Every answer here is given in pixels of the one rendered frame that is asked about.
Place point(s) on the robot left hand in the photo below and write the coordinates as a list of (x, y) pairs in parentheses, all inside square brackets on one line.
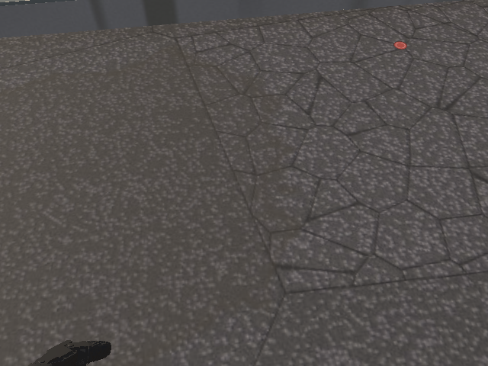
[(74, 354)]

